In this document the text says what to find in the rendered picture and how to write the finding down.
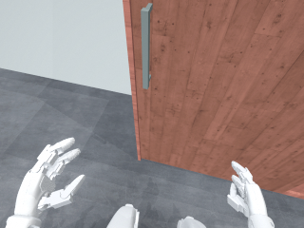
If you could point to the robot right hand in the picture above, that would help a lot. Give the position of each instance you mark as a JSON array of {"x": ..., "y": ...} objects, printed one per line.
[{"x": 251, "y": 201}]

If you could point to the left robot thigh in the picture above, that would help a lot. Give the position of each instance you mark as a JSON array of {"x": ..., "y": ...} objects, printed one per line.
[{"x": 125, "y": 217}]

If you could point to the left robot forearm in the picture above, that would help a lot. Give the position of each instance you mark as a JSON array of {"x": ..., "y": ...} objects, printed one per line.
[{"x": 21, "y": 221}]

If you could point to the wardrobe door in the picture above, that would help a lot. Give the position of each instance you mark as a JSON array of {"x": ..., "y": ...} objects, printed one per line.
[
  {"x": 227, "y": 85},
  {"x": 299, "y": 188}
]

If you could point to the robot thigh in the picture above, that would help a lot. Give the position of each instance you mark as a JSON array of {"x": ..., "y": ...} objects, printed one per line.
[
  {"x": 189, "y": 223},
  {"x": 125, "y": 217}
]

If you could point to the right robot forearm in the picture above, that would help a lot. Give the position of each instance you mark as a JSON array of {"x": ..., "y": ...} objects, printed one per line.
[{"x": 260, "y": 221}]

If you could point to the robot left hand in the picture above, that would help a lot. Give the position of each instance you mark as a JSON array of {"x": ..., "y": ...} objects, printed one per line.
[{"x": 31, "y": 200}]

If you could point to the right robot thigh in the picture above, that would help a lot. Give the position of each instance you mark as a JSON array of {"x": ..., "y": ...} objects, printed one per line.
[{"x": 189, "y": 223}]

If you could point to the handle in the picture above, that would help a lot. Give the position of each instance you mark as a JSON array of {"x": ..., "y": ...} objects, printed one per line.
[{"x": 145, "y": 27}]

